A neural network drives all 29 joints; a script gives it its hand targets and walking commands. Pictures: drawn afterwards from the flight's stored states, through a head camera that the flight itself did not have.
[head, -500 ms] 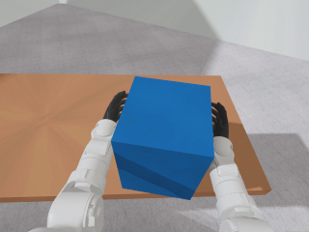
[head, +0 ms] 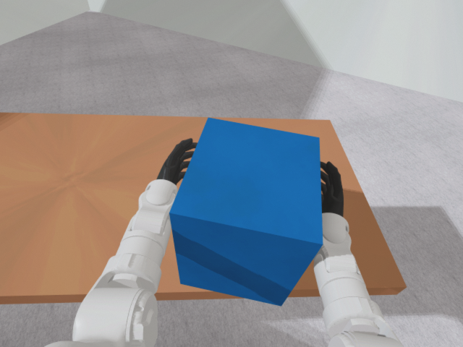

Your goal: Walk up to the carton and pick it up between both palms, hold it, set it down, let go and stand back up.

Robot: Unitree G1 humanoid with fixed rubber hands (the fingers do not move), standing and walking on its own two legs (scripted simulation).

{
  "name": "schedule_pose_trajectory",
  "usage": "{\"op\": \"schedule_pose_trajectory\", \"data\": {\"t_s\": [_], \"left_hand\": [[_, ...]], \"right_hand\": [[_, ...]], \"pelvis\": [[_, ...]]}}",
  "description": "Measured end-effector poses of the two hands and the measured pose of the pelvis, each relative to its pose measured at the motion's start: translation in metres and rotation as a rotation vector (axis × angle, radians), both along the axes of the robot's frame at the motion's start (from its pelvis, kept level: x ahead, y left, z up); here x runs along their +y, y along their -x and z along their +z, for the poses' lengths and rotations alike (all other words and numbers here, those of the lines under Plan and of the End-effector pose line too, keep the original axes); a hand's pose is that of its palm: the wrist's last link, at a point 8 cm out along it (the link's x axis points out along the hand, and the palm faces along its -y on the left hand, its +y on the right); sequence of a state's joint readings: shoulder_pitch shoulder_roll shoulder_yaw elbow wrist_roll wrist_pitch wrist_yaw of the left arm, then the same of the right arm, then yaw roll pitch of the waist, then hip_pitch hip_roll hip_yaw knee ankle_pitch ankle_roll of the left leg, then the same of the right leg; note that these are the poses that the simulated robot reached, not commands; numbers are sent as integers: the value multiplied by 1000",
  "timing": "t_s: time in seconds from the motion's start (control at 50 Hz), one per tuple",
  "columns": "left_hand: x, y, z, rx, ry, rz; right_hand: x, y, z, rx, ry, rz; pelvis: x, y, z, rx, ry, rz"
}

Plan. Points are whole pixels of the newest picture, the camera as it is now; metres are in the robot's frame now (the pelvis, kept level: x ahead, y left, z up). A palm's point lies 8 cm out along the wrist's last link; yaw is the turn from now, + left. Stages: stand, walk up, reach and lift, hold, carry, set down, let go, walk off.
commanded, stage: reach and lift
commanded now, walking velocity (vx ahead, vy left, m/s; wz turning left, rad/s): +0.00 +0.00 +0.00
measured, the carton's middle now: (245, 214) +0.34 -0.01 +0.04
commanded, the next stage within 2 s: none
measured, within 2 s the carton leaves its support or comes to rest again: leaves its support in 0.18 s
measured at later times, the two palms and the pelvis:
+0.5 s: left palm (168, 169) +0.37 +0.13 +0.11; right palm (334, 204) +0.33 -0.16 +0.09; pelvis +0.00 +0.00 +0.00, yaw +0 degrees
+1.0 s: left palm (155, 152) +0.36 +0.15 +0.16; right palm (330, 188) +0.34 -0.14 +0.12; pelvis -0.01 +0.00 +0.00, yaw +0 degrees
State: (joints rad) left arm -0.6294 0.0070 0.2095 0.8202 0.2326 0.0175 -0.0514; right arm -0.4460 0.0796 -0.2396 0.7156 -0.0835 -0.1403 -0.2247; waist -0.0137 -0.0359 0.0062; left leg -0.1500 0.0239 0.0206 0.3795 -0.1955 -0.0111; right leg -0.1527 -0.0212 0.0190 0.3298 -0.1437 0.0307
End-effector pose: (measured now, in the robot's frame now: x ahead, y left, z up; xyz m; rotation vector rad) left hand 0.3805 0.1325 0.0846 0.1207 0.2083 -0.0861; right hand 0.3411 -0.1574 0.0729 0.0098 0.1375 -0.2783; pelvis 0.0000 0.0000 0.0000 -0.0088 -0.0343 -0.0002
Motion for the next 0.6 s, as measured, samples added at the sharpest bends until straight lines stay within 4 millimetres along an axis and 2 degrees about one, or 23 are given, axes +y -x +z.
{"op": "schedule_pose_trajectory", "data": {"t_s": [0.16, 0.46, 0.6], "left_hand": [[-1, 0, 1, -6, 5, 6], [-1, 5, 26, -97, 21, 7], [1, 5, 38, -84, 22, 25]], "right_hand": [[0, 0, 1, -6, 1, -2], [0, 6, 16, -95, 9, -10], [2, 4, 20, -84, -12, -2]], "pelvis": [[0, -2, 0, 4, 0, 0], [2, 3, 1, -3, 5, -1], [2, 4, 1, -7, 5, -1]]}}
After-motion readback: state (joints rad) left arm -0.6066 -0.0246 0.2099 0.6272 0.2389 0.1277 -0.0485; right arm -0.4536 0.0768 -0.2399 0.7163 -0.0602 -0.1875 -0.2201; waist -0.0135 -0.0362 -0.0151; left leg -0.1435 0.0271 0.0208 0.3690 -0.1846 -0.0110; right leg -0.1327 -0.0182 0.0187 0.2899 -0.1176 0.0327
